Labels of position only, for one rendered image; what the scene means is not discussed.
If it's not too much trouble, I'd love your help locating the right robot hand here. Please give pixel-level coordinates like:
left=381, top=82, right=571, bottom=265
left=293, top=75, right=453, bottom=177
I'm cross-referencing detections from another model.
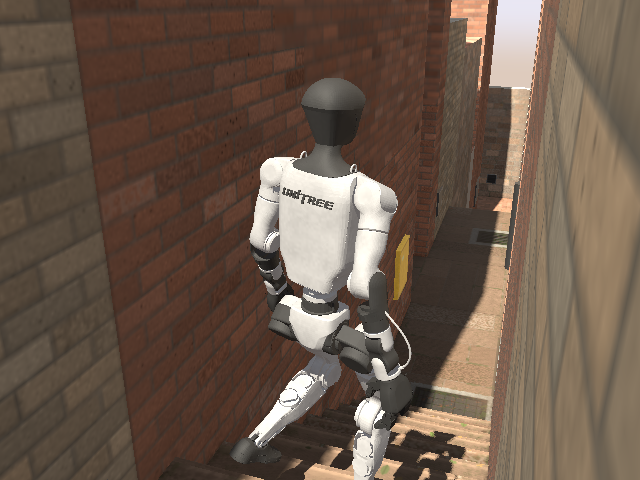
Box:
left=366, top=373, right=413, bottom=431

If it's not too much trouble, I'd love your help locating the robot left upper arm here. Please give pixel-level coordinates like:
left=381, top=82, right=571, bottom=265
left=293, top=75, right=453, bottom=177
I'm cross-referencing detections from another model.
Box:
left=249, top=157, right=300, bottom=253

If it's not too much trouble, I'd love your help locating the robot left forearm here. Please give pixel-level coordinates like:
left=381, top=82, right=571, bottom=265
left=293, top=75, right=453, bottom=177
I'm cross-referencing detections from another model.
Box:
left=250, top=243, right=287, bottom=295

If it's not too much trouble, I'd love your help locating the left robot thigh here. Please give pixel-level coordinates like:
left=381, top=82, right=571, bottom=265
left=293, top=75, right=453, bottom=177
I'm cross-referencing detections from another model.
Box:
left=268, top=295, right=342, bottom=389

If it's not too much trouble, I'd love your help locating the robot right shin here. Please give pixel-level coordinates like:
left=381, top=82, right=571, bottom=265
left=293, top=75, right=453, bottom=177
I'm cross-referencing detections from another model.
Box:
left=352, top=410, right=391, bottom=480

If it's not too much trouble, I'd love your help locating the robot right upper arm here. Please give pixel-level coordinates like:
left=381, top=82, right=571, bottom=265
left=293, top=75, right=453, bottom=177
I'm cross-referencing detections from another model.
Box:
left=347, top=175, right=398, bottom=300

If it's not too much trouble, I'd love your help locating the robot right forearm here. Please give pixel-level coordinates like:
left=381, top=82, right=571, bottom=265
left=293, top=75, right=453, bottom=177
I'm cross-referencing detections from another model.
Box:
left=357, top=272, right=401, bottom=381

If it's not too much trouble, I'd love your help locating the left robot hand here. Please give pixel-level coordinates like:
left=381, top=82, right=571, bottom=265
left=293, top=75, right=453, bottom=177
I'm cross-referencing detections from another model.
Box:
left=265, top=283, right=295, bottom=312

